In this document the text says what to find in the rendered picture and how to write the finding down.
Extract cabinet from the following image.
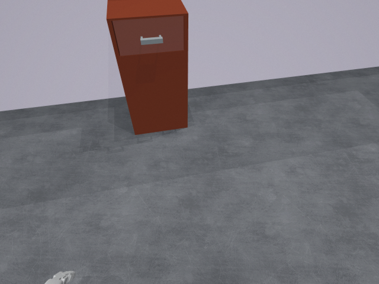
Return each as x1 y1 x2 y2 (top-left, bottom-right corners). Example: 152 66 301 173
107 0 188 135

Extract drawer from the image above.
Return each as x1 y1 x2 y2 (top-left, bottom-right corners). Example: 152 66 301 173
113 16 184 56

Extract left robot hand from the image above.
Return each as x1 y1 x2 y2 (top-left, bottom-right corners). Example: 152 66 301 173
45 271 76 284

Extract handle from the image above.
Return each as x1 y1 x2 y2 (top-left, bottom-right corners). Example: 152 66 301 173
140 35 163 45

